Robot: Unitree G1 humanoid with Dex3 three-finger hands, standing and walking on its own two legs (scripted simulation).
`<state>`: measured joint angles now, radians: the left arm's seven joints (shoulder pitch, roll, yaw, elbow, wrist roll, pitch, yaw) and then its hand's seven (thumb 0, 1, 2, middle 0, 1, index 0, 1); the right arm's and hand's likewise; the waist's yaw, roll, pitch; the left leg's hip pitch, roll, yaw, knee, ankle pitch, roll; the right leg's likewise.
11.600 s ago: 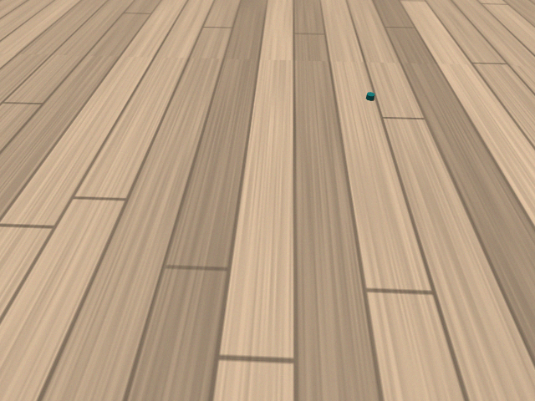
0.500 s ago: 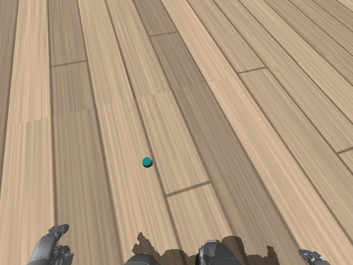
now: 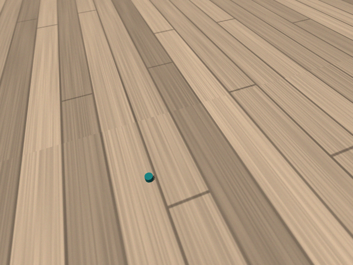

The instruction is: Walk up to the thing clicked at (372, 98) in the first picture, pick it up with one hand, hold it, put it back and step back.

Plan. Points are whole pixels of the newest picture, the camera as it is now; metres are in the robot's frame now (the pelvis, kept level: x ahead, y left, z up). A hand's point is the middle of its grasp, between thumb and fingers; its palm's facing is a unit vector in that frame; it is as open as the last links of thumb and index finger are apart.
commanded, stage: walk up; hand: left
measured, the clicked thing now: (149, 177) +0.74 +0.26 -0.75
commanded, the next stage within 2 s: stand in 0.54 s
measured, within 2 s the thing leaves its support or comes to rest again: neither
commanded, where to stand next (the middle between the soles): +0.35 +0.02 m, yaw +1 degrees
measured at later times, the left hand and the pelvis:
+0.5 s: hand out of the picture +0.09 +0.27 -0.14, palm faces +0.05 -0.94 -0.34, open 7.4 cm; pelvis +0.00 +0.01 +0.01, yaw +2 degrees
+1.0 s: hand out of the picture +0.05 +0.27 -0.14, palm faces +0.00 -0.94 -0.33, open 7.4 cm; pelvis -0.01 +0.02 +0.02, yaw +1 degrees
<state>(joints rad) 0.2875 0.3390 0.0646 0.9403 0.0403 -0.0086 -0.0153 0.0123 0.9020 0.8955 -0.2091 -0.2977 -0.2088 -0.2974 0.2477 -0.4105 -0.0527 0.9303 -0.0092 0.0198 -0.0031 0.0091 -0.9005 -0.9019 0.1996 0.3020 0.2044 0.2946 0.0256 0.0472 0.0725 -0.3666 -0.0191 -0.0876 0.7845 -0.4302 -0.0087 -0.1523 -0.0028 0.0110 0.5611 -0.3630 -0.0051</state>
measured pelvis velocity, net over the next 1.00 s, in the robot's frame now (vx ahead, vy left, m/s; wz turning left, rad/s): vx -0.01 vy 0.02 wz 0.02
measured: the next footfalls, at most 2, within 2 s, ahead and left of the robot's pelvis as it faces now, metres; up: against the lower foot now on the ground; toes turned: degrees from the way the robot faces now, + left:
left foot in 0.08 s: +0.07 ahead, +0.13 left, +0.00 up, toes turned +0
left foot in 1.78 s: +0.16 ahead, +0.16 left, +0.00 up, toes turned +5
